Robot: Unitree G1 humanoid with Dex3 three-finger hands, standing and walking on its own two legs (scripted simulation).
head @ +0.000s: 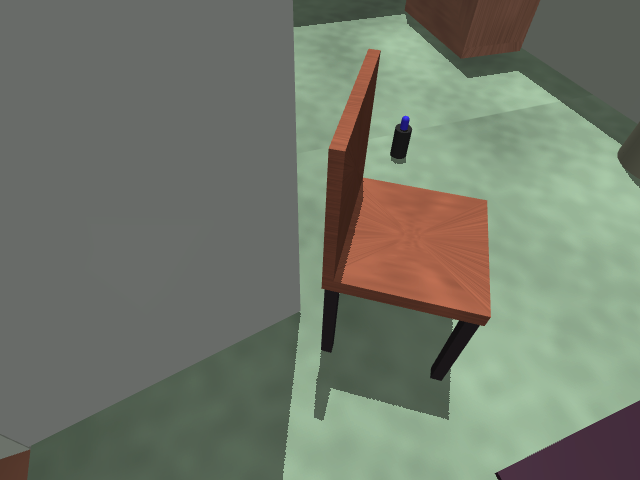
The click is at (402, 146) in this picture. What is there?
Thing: necked bottle
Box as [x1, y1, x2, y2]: [390, 116, 411, 158]
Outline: 407,116 404,116 401,120 401,123 396,125 390,153 393,157 402,158 405,156 411,132 411,127 408,124 409,119
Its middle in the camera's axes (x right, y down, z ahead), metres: +0.42 -0.50 +1.95
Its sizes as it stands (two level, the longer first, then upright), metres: 0.082 0.082 0.221
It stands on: the floor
